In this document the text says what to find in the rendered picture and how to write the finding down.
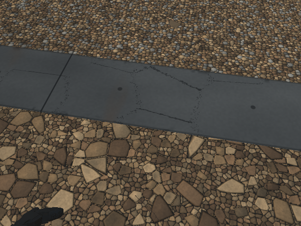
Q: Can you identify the robot left hand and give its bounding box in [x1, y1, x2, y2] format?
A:
[10, 207, 64, 226]

